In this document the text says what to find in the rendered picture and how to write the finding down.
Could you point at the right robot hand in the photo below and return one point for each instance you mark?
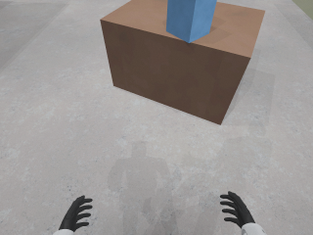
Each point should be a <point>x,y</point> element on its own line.
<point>240,211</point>

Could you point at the pedestal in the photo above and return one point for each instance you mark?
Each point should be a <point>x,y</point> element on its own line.
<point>198,78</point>

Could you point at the carton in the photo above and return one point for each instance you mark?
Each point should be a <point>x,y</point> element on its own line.
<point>189,20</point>

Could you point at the robot right forearm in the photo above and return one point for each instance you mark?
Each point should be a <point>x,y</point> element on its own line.
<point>252,229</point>

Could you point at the left robot hand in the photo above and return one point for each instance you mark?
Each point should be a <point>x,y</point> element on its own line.
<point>72,215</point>

